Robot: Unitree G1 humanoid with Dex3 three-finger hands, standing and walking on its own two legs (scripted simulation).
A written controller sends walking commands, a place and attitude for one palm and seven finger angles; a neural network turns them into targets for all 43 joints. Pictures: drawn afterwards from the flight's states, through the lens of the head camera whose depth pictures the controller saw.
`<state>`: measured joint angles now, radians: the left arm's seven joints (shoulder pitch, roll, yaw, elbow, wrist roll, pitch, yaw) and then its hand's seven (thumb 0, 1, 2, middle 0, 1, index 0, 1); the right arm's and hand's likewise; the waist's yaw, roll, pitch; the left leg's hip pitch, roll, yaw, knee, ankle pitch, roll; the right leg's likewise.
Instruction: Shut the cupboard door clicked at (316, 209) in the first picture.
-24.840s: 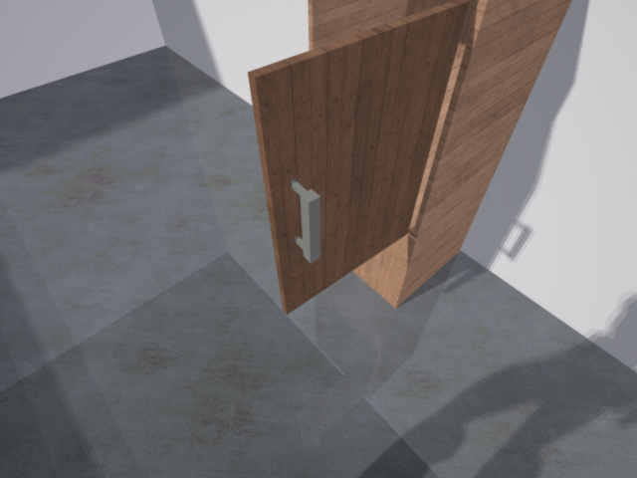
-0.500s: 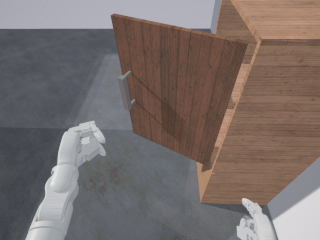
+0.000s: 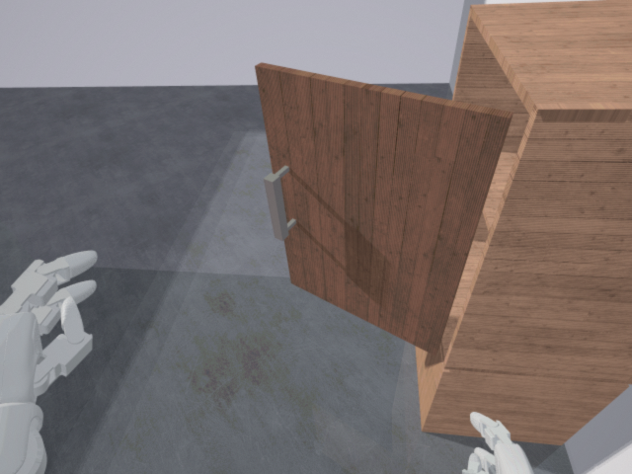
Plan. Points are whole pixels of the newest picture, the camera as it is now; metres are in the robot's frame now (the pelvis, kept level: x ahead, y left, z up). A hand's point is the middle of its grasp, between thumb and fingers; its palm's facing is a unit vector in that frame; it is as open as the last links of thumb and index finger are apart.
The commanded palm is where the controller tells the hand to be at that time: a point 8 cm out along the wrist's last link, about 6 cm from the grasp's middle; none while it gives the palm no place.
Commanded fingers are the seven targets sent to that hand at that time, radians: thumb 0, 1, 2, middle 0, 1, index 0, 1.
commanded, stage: draw the hand back to the body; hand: left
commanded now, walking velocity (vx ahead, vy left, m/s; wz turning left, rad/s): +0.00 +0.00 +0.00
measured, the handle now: (282, 203) +0.64 +0.16 -0.03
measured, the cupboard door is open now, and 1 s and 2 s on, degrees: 63 63 63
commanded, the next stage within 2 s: step back with the hand held close in 0.40 s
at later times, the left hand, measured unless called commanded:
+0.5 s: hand (77, 350) +0.18 +0.25 +0.16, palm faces +0.46 -0.79 -0.41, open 7.4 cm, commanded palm +0.13 +0.29 +0.17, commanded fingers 0.00 0.90 0.90 -0.20 -0.30 -0.20 -0.30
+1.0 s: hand (37, 366) +0.16 +0.29 +0.15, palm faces +0.40 -0.76 -0.51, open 7.4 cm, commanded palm +0.10 +0.32 +0.17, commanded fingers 0.00 0.90 0.90 -0.20 -0.30 -0.20 -0.30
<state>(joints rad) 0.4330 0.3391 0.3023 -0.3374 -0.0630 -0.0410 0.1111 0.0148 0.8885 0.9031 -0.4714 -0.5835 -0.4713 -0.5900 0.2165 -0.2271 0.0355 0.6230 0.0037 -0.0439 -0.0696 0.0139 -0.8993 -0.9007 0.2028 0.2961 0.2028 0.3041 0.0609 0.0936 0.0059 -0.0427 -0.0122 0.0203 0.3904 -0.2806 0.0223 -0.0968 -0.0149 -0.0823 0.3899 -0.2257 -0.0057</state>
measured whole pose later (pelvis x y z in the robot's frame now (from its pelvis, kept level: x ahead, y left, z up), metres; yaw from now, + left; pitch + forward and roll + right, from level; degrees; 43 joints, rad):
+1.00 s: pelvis -0.05 +0.02 -0.01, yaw -1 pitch +1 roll +0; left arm 0.55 0.43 0.43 -0.46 -0.06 -0.15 0.15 0.01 0.88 0.90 -0.21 -0.30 -0.21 -0.31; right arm 0.19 -0.23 0.00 0.54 0.01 0.02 -0.10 0.01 -0.90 -0.90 0.20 0.30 0.20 0.30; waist 0.00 0.03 -0.01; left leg -0.30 -0.04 0.06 0.56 -0.29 0.06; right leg -0.36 -0.05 -0.05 0.54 -0.21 0.02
